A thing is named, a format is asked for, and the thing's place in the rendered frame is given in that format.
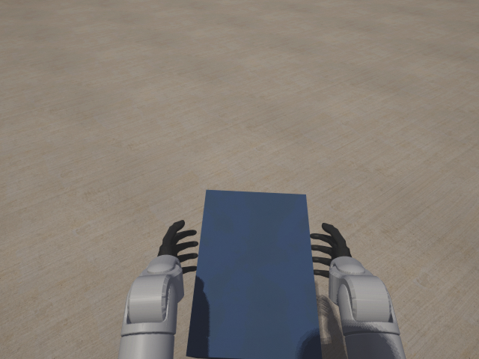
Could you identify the robot right forearm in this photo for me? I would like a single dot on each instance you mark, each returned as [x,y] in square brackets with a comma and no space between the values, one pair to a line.
[367,315]

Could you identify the carton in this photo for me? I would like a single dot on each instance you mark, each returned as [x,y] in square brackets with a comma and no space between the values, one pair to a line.
[254,295]

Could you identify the robot left forearm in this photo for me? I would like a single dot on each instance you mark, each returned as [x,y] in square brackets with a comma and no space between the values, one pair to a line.
[150,314]

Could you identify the robot right hand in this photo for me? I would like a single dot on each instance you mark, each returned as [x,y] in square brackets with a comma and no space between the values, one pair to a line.
[338,243]

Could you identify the robot left hand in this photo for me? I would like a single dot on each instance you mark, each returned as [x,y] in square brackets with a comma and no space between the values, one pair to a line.
[170,240]

